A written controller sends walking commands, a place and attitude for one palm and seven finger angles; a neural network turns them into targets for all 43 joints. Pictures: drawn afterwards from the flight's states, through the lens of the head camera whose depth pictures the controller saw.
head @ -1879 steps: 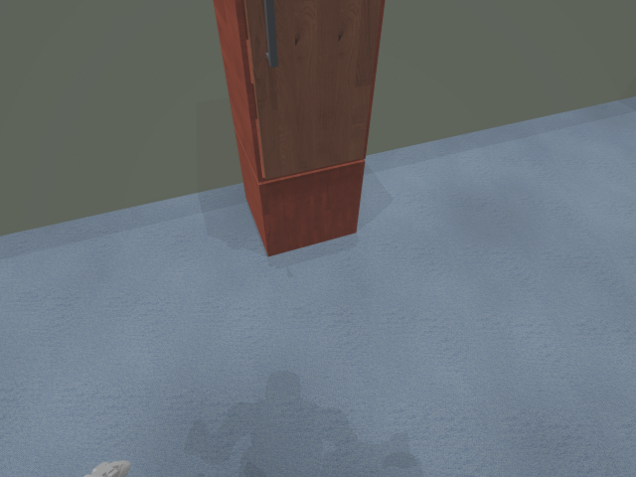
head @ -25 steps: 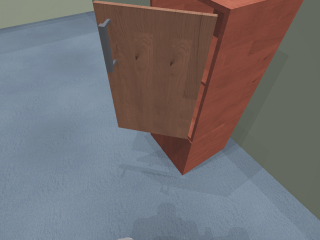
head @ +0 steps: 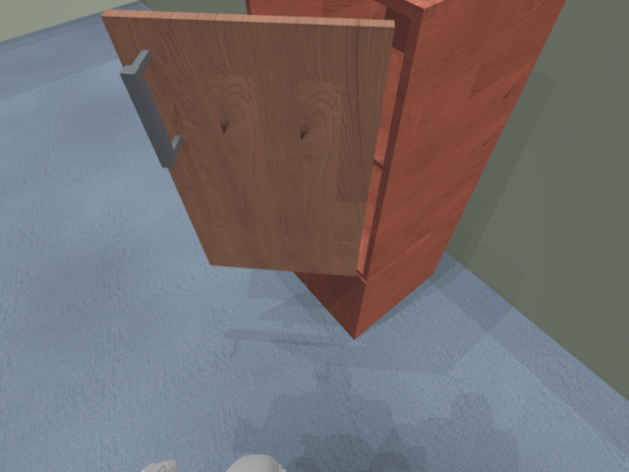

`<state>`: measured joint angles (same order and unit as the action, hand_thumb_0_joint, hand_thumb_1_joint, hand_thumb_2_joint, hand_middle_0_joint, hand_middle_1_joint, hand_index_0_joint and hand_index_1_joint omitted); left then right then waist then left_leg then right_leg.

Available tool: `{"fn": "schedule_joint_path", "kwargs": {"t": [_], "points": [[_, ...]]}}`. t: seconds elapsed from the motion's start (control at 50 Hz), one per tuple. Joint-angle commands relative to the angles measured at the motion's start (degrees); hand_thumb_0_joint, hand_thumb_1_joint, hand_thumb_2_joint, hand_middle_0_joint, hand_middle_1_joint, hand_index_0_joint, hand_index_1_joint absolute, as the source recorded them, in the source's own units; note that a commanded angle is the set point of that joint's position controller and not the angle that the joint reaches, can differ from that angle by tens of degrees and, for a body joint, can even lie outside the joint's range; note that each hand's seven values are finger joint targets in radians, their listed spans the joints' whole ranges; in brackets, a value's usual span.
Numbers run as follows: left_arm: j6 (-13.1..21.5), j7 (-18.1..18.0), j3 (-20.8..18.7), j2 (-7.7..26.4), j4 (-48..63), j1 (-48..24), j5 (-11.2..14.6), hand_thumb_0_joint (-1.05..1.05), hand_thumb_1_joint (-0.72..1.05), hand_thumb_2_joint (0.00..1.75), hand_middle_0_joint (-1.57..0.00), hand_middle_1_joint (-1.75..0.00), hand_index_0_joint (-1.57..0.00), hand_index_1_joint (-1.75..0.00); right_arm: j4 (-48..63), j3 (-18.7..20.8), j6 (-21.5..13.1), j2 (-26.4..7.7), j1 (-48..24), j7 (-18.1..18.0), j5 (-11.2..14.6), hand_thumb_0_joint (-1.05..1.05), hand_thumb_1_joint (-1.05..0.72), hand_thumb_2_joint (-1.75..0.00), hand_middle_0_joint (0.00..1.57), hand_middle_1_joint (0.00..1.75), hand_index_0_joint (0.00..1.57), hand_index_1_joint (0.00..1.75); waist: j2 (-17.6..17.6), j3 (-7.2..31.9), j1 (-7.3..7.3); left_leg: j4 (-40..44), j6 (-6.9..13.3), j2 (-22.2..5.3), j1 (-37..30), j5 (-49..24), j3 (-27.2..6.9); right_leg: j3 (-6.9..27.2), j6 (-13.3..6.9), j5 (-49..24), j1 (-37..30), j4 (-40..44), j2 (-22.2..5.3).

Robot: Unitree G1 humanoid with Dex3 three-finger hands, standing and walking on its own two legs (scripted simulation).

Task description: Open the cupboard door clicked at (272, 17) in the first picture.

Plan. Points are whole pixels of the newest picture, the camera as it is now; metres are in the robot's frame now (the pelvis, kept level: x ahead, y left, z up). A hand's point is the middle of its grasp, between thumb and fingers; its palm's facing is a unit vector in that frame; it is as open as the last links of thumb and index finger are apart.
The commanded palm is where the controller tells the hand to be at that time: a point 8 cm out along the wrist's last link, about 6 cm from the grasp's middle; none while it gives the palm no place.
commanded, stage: come to a stop and stand still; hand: left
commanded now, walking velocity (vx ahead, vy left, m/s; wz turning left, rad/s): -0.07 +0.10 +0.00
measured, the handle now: (157, 113) +0.55 +0.26 +0.13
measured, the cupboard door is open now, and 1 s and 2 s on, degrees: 46 46 46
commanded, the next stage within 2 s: look again from close up in 0.62 s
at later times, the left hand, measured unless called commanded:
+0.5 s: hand out of the picture +0.01 +0.27 -0.16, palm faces -0.02 -0.96 -0.27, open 7.4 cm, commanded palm none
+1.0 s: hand out of the picture +0.05 +0.23 -0.17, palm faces -0.04 -0.98 -0.22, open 7.3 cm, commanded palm none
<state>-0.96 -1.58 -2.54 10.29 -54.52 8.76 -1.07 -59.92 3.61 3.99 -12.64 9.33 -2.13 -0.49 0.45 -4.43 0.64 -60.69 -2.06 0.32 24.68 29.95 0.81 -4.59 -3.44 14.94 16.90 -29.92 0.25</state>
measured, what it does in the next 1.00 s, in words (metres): steps on the spot: left foot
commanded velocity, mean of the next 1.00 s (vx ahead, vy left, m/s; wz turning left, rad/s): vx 0.00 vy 0.00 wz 0.00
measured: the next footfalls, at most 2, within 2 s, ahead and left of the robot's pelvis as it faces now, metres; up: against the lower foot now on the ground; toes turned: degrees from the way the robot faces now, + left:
left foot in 0.20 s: +0.00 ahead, +0.13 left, +0.00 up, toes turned +2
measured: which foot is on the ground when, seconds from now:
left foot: up 0.00-0.18, down 0.20-1.00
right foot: down 0.00-1.00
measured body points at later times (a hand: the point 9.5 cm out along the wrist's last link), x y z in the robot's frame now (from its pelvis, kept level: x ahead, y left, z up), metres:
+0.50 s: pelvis -0.02 +0.07 +0.00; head -0.01 +0.05 +0.45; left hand +0.01 +0.32 -0.14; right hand +0.04 -0.16 -0.16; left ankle -0.04 +0.13 -0.74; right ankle +0.01 -0.08 -0.74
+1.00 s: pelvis +0.01 +0.05 +0.00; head +0.03 +0.04 +0.45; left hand +0.05 +0.28 -0.15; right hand +0.01 -0.18 -0.16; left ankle -0.04 +0.13 -0.74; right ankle +0.01 -0.09 -0.74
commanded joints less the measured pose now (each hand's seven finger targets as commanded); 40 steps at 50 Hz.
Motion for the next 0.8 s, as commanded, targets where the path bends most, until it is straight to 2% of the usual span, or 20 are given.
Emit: {"fn": "schedule_joint_path", "kwargs": {"t": [0.0, 0.04, 0.08, 0.12, 0.14, 0.16, 0.18, 0.2, 0.22, 0.24, 0.26, 0.3, 0.34, 0.38, 0.4, 0.48, 0.52, 0.6, 0.68, 0.78], "points": [[0.94, -1.29, -2.01, 9.28, 1.36, 5.58, 0.06, 0.00, 0.90, 0.90, -0.20, -0.30, -0.20, -0.30, 3.39, -0.07, -1.28, -1.52, 0.82, 0.39, 0.25, 0.00, -0.90, -0.90, 0.20, 0.30, 0.20, 0.30, -7.40, 11.69, -2.37, 7.00, -1.51, -0.86, 1.70, -0.26, -0.90, 12.44, -8.73, -49.04, -18.97, 6.44, -16.98], [0.97, -1.15, -2.18, 10.29, 0.88, 5.70, -0.07, 0.00, 0.90, 0.90, -0.20, -0.30, -0.20, -0.30, 3.35, -0.45, -1.63, -1.22, 0.81, 0.53, 0.33, 0.00, -0.90, -0.90, 0.20, 0.30, 0.20, 0.30, -7.84, 11.33, -2.86, 14.68, -1.44, -0.50, -0.60, -0.77, 0.22, 13.07, -8.76, -48.09, -19.53, 6.34, -16.98], [0.96, -0.94, -2.15, 10.90, -0.04, 5.20, -0.08, 0.00, 0.90, 0.90, -0.20, -0.30, -0.20, -0.30, 2.73, -0.56, -1.88, -1.06, 2.61, 0.52, 0.39, 0.00, -0.90, -0.90, 0.20, 0.30, 0.20, 0.30, -9.17, 10.73, -2.12, 23.56, -1.19, -0.46, -4.74, -4.45, 1.25, 13.20, -7.90, -44.09, -17.52, 5.63, -16.54], [0.80, -0.68, -1.93, 10.33, -0.51, 3.20, 0.30, 0.00, 0.90, 0.90, -0.20, -0.30, -0.20, -0.30, 1.05, -0.75, -2.44, -0.90, 6.56, 0.54, 0.33, 0.00, -0.90, -0.90, 0.20, 0.30, 0.20, 0.30, -8.12, 9.44, 0.03, 36.76, -0.57, -0.77, -13.99, -15.95, 1.25, 11.87, -4.16, -31.84, -10.90, 4.17, -14.18], [1.54, -3.40, -1.01, 11.28, 0.85, 6.50, 0.55, 0.00, 0.90, 0.90, -0.20, -0.30, -0.20, -0.30, 6.00, 0.67, -3.71, -5.36, 5.15, 0.54, 0.75, 0.00, -0.90, -0.90, 0.20, 0.30, 0.20, 0.30, 5.97, 17.41, 0.96, 32.81, -0.40, -2.17, -15.61, -18.38, 3.72, 13.11, -1.75, -46.89, -14.98, -2.97, -13.56], [0.93, -2.81, -0.48, 11.07, 2.86, 4.89, 0.61, 0.00, 0.90, 0.90, -0.20, -0.30, -0.20, -0.30, 7.84, 0.28, -3.86, -3.06, 5.34, 0.48, 0.24, 0.00, -0.90, -0.90, 0.20, 0.30, 0.20, 0.30, 7.05, 15.80, 0.93, 34.29, 1.55, -3.35, -13.75, -17.44, 1.23, 10.24, -1.25, -29.81, -11.43, -4.65, -11.50], [0.64, -2.20, -0.27, 8.75, 2.18, 4.32, 0.70, 0.00, 0.90, 0.90, -0.20, -0.30, -0.20, -0.30, 7.76, -0.04, -3.83, -3.96, 4.24, 0.48, -0.33, 0.00, -0.90, -0.90, 0.20, 0.30, 0.20, 0.30, 11.53, 13.31, -0.13, 34.63, 2.86, -6.39, -14.19, -22.22, -0.86, 8.28, -0.39, -17.35, -6.51, -3.37, -9.26], [0.37, -1.86, 0.17, 7.12, 2.30, 4.06, 0.35, 0.00, 0.90, 0.90, -0.20, -0.30, -0.20, -0.30, 9.34, -0.62, -4.03, -3.94, 4.95, 0.65, -0.87, 0.00, -0.90, -0.90, 0.20, 0.30, 0.20, 0.30, 11.47, 10.22, -0.27, 35.84, 4.28, -9.70, -11.85, -27.17, -3.08, 5.05, 0.51, -8.81, -4.43, -2.78, -6.25], [0.34, -1.54, 0.41, 6.51, 2.75, 4.40, 0.08, 0.00, 0.90, 0.90, -0.20, -0.30, -0.20, -0.30, 10.01, -0.74, -3.97, -4.57, 4.52, 0.52, -1.10, 0.00, -0.90, -0.90, 0.20, 0.30, 0.20, 0.30, 9.53, 6.40, -0.81, 36.26, 5.34, -10.23, -10.02, -29.92, -4.68, 3.85, 0.90, -5.67, -2.66, -3.02, -4.33], [-0.23, -1.26, 0.60, 6.41, 2.56, 3.58, -0.30, 0.00, 0.90, 0.90, -0.20, -0.30, -0.20, -0.30, 10.45, -0.80, -4.05, -4.88, 3.88, 0.52, -0.86, 0.00, -0.90, -0.90, 0.20, 0.30, 0.20, 0.30, 11.55, 2.35, -0.74, 39.21, 5.77, -10.84, -7.82, -30.29, -6.96, 2.62, 1.59, 0.24, -1.20, -3.82, -3.21], [-0.58, -0.95, 0.84, 5.86, 2.19, 4.18, -0.40, 0.00, 0.90, 0.90, -0.20, -0.30, -0.20, -0.30, 11.00, -1.07, -4.17, -5.29, 3.65, 0.42, -0.70, 0.00, -0.90, -0.90, 0.20, 0.30, 0.20, 0.30, 9.50, -0.96, -1.12, 41.37, 6.35, -11.49, -5.32, -27.30, -8.09, 2.45, 2.01, 3.43, -0.61, -4.23, -2.37], [-0.56, -0.31, 1.26, 5.55, 1.50, 5.40, -0.44, 0.00, 0.90, 0.90, -0.20, -0.30, -0.20, -0.30, 11.60, -1.40, -4.51, -5.18, 3.46, 0.50, -0.71, 0.00, -0.90, -0.90, 0.20, 0.30, 0.20, 0.30, 4.67, -4.09, -1.76, 44.18, 6.76, -10.41, -1.79, -17.13, -8.21, 3.06, 1.90, 2.09, -1.16, -3.30, -2.59], [-0.30, -0.02, 1.48, 5.33, 1.00, 7.15, -0.37, 0.00, 0.90, 0.90, -0.20, -0.30, -0.20, -0.30, 11.72, -1.63, -4.71, -5.59, 3.97, 0.78, -0.70, 0.00, -0.90, -0.90, 0.20, 0.30, 0.20, 0.30, 1.12, -3.84, -1.78, 45.92, 6.29, -8.89, -1.27, -6.27, -8.03, 4.70, 1.73, 0.41, -1.85, -0.99, -3.07], [-0.08, 0.06, 1.54, 5.55, 0.99, 7.45, -0.44, 0.00, 0.90, 0.90, -0.20, -0.30, -0.20, -0.30, 11.52, -1.38, -4.82, -5.76, 4.87, 0.94, -0.73, 0.00, -0.90, -0.90, 0.20, 0.30, 0.20, 0.30, -2.01, -3.29, -1.29, 46.91, 6.14, -8.08, -2.07, -1.89, -8.28, 5.62, 1.71, 0.16, -1.66, 0.37, -3.27], [0.16, 0.16, 1.58, 5.70, 0.86, 7.34, -0.44, 0.00, 0.90, 0.90, -0.20, -0.30, -0.20, -0.30, 11.24, -1.53, -5.05, -5.82, 5.11, 0.92, -0.80, 0.00, -0.90, -0.90, 0.20, 0.30, 0.20, 0.30, -1.01, -2.42, -1.22, 47.18, 6.19, -7.67, -3.54, -3.71, -8.19, 5.80, 1.56, -0.77, -1.64, 0.67, -3.41], [0.80, 0.13, 1.71, 5.75, 0.28, 7.95, -0.19, 0.00, 0.90, 0.90, -0.20, -0.30, -0.20, -0.30, 9.66, -1.93, -5.71, -6.26, 6.27, 0.87, -0.72, 0.00, -0.90, -0.90, 0.20, 0.30, 0.20, 0.30, -1.09, 1.59, -0.81, 46.51, 5.82, -7.44, -9.22, -9.09, -7.09, 6.82, 1.66, -2.67, -1.39, 1.91, -4.19], [1.07, 0.12, 1.77, 6.11, -0.33, 7.82, -0.11, 0.00, 0.90, 0.90, -0.20, -0.30, -0.20, -0.30, 8.83, -2.17, -5.97, -5.95, 6.60, 0.76, -0.66, 0.00, -0.90, -0.90, 0.20, 0.30, 0.20, 0.30, 0.79, 2.16, -0.78, 46.14, 5.68, -7.12, -10.49, -13.38, -6.55, 7.06, 1.52, -3.82, -1.82, 2.32, -4.55], [1.50, 0.01, 2.03, 6.20, -2.05, 8.25, 0.15, 0.00, 0.90, 0.90, -0.20, -0.30, -0.20, -0.30, 6.53, -2.68, -6.35, -5.53, 7.47, 0.53, -0.47, 0.00, -0.90, -0.90, 0.20, 0.30, 0.20, 0.30, -0.77, 4.08, -0.73, 43.64, 5.48, -6.75, -14.39, -24.46, -4.55, 7.58, 1.64, -7.38, -3.24, 3.28, -5.47], [1.52, -0.13, 2.33, 6.15, -3.48, 8.25, 0.36, 0.00, 0.90, 0.90, -0.20, -0.30, -0.20, -0.30, 4.13, -3.02, -6.41, -5.29, 8.17, 0.46, -0.31, 0.00, -0.90, -0.90, 0.20, 0.30, 0.20, 0.30, -1.56, 3.75, -0.54, 42.97, 5.17, -6.60, -15.05, -26.39, -3.54, 7.68, 1.96, -8.78, -4.27, 3.66, -6.04], [1.62, -0.23, 2.33, 6.08, -4.69, 8.22, 0.41, 0.00, 0.90, 0.90, -0.20, -0.30, -0.20, -0.30, 1.73, -3.34, -6.53, -4.58, 8.59, 0.32, -0.27, 0.00, -0.90, -0.90, 0.20, 0.30, 0.20, 0.30, -0.38, 2.70, -0.75, 42.62, 5.00, -6.43, -14.82, -27.53, -2.88, 7.51, 1.90, -10.36, -5.38, 3.98, -6.30]]}}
